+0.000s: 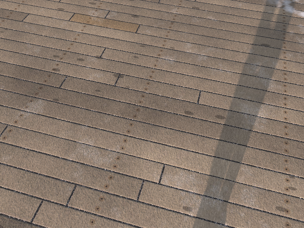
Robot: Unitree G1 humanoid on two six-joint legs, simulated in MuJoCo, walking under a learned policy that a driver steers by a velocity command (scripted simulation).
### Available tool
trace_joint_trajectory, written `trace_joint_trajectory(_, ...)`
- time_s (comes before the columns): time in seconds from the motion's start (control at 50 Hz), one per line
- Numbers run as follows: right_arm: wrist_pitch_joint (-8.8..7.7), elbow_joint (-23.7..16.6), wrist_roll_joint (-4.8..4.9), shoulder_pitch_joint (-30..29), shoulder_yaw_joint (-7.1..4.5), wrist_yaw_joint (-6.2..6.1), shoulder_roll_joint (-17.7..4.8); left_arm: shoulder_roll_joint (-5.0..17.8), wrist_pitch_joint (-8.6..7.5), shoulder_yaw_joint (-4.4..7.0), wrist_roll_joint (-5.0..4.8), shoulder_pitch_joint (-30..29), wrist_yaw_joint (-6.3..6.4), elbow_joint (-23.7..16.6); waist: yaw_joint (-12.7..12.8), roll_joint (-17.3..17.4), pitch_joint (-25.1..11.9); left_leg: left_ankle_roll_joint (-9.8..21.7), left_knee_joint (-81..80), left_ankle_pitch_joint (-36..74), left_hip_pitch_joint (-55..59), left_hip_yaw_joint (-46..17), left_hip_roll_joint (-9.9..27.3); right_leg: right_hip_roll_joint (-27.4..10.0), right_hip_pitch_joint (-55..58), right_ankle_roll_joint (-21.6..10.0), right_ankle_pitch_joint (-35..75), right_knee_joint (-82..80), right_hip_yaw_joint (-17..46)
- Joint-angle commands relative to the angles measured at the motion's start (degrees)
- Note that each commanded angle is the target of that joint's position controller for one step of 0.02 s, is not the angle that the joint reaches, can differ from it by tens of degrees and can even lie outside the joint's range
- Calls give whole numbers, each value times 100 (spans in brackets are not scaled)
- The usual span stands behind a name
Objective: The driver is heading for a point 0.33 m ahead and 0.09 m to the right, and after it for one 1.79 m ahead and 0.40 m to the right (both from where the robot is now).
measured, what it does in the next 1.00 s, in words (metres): walks ahead: right foot, then left foot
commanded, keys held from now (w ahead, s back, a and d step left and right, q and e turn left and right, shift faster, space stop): no key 1.00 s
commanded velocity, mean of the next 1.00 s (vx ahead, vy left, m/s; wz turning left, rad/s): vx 0.06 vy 0.00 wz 0.00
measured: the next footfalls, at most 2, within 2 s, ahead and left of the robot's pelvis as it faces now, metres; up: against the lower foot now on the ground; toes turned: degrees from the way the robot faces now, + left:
right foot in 0.06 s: +0.20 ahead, -0.09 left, +0.00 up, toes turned -3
left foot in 0.42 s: +0.14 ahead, +0.11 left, +0.00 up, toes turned +1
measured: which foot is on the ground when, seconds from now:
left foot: down 0.00-0.08, up 0.10-0.40, down 0.42-1.00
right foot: up 0.00-0.04, down 0.06-1.00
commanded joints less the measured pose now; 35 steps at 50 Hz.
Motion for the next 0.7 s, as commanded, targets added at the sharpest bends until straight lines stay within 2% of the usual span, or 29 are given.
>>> trace_joint_trajectory(0.02, -2, -109, -20, 29, -145, -102, -849, 482, -136, 112, 29, 675, 106, 10, 414, 830, -218, 401, 914, 5313, -97, -485, 1484, 385, 1047, -235, -212, -436, -71)
trace_joint_trajectory(0.04, 25, -104, 22, -84, -157, -118, -880, 540, -213, 154, 67, 1272, 137, 244, 697, 639, -434, 284, 1644, 5137, -68, -427, 1338, 478, 1658, -325, 199, -1014, -98)
trace_joint_trajectory(0.06, 21, -131, 77, 16, -143, -128, -841, 777, -313, 212, 136, 1816, 173, 433, 830, 307, -813, 124, 2559, 4022, -568, -307, 1068, 16, 2691, -407, 2086, -1159, 213)
trace_joint_trajectory(0.08, 32, -176, 236, 633, -43, -150, -413, 1238, -335, 309, 218, 2324, 178, 487, 698, -618, -1705, -54, 4298, 728, -1781, -55, 507, -1561, 4359, -1050, 5235, -454, 1536)
trace_joint_trajectory(0.1, 139, 69, 360, 1173, -74, -156, -372, 1108, -242, 280, -54, 2241, 135, 480, 560, -961, -2558, -146, 5421, -1999, -2274, -535, -60, -2217, 4756, -1852, 6201, -635, 2634)
trace_joint_trajectory(0.12, 236, 79, 174, 831, -149, -159, -635, 924, -181, 235, -200, 1748, 113, 345, 453, -344, -2086, -172, 5588, -1841, -2406, -920, 189, -1981, 3992, -1806, 5004, -1023, 2260)
trace_joint_trajectory(0.14, 281, -25, 24, 306, -153, -132, -568, 648, -141, 155, -178, 1213, 138, 276, 378, -180, -1295, -195, 5510, -1606, -2638, -880, 333, -1718, 3248, -1639, 3731, -1368, 1939)
trace_joint_trajectory(0.16, 328, -61, -54, 20, -145, -109, -462, 382, -117, 58, -139, 949, 184, 276, 259, -34, -740, -231, 5091, -1331, -2558, -894, 526, -1441, 2531, -1390, 3001, -1698, 1555)
trace_joint_trajectory(0.18, 400, -80, -100, -59, -140, -87, -406, 292, -99, 14, -119, 809, 234, 303, 123, -132, -529, -282, 4654, -1098, -2278, -864, 631, -1188, 2022, -1193, 2510, -1916, 1233)
trace_joint_trajectory(0.2, 483, 25, -118, 94, -113, -76, -291, 285, -89, -2, -73, 794, 255, 352, 34, -194, -538, -318, 4406, -917, -1895, -747, 591, -1016, 1704, -1062, 2306, -1979, 992)
trace_joint_trajectory(0.24, 598, 146, -75, 219, -72, -106, -166, 373, -110, -2, -23, 873, 240, 434, -30, -198, -675, -364, 3824, -856, -1581, -602, 537, -872, 1571, -1001, 1877, -2025, 807)
trace_joint_trajectory(0.28, 673, 153, -57, -5, -51, -163, -186, 486, -102, 12, -9, 942, 222, 497, 50, -262, -691, -367, 3193, -770, -1548, -544, 560, -849, 1577, -968, 822, -2137, 879)
trace_joint_trajectory(0.34, 721, 161, -32, -301, -36, -192, -277, 573, 10, 38, -25, 977, 217, 572, 169, -395, -563, -337, 2597, -409, -1425, -467, 576, -811, 1367, -864, -1260, -2418, 1089)
trace_joint_trajectory(0.4, 661, 278, -59, -242, 17, -188, -197, 537, 144, 34, -106, 876, 233, 604, 79, -158, -250, -231, 1533, 219, -910, -400, 583, -719, 892, -553, -2614, -2466, 1184)
trace_joint_trajectory(0.42, 613, 272, -93, -250, 37, -196, -244, 484, 169, 28, -105, 996, 235, 657, 102, 23, -98, -179, 1045, 417, -827, -665, 771, -646, 780, -335, -2843, -2451, 1189)
trace_joint_trajectory(0.44, 546, 258, -133, -200, 42, -215, -379, 434, 186, 33, -107, 1102, 227, 676, 197, 227, 8, -109, 639, 246, -911, -1092, 1130, -483, 821, -156, -2649, -2229, 1100)
trace_joint_trajectory(0.46, 513, 277, -15, -465, 24, -217, -514, 253, 218, 20, -173, 1305, 208, 707, 474, 952, 276, -18, 417, -357, -1807, -1366, 1209, -46, 1291, -51, -2006, -2099, 668)
trace_joint_trajectory(0.48, 454, 262, 22, -589, 81, -205, -302, 247, 220, 6, -137, 1323, 199, 805, 495, 959, 225, -80, 128, -601, -2268, -1417, 1240, -1, 2038, -26, -1336, -1798, 569)
trace_joint_trajectory(0.52, 375, 267, 63, -658, 81, -210, -329, 224, 201, -1, -96, 1482, 200, 931, 570, 779, 31, -193, 52, -363, -2340, -1271, 1137, -73, 2583, -41, -916, -1677, 603)
trace_joint_trajectory(0.54, 361, 277, 71, -607, 81, -225, -328, 299, 190, 17, -77, 1476, 201, 971, 543, 635, 21, -201, 132, -150, -2188, -1193, 1082, -112, 2526, -63, -917, -1702, 649)
trace_joint_trajectory(0.58, 367, 330, 63, -443, 82, -229, -278, 241, 166, -9, -80, 1452, 213, 1036, 458, 429, 10, -161, 272, 165, -1850, -1103, 1034, -158, 2285, -74, -977, -1789, 693)
trace_joint_trajectory(0.7, 389, 408, 43, -240, 95, -231, -218, 145, 158, -48, -96, 1448, 257, 1205, 365, 275, 23, -103, 360, 397, -1636, -1049, 1026, -161, 2192, -40, -886, -1825, 685)
Keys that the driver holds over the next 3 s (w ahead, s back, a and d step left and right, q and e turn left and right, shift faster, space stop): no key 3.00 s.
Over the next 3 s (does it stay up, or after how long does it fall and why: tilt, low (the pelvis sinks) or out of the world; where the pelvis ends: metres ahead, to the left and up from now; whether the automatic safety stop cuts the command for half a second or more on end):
stays up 0.16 0.02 0.00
